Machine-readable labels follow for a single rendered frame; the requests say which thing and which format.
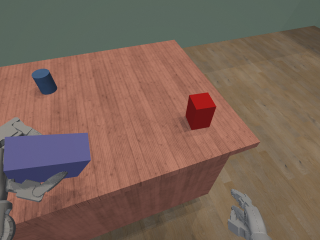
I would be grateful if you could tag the table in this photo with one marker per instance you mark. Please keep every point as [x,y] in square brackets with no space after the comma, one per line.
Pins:
[145,159]

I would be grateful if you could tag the sponge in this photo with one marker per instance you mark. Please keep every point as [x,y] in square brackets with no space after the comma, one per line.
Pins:
[39,157]

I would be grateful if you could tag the robot left hand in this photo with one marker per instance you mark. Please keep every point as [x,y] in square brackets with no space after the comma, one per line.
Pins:
[29,189]

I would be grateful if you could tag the left robot forearm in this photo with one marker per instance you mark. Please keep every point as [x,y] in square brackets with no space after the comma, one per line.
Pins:
[7,223]

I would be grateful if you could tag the robot right hand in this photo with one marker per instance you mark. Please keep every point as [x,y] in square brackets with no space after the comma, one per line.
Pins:
[249,221]

